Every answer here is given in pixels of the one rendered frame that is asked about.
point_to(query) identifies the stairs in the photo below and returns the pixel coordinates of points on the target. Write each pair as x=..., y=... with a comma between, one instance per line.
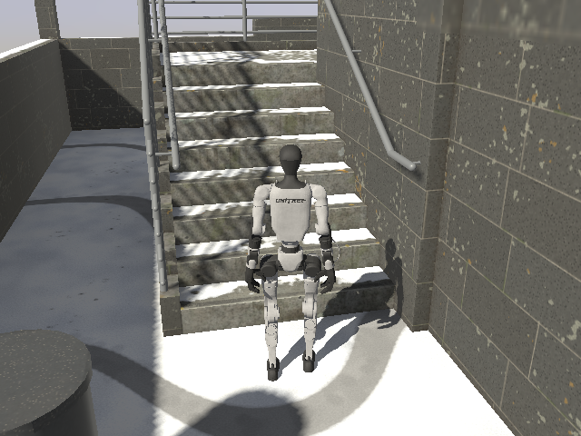
x=232, y=121

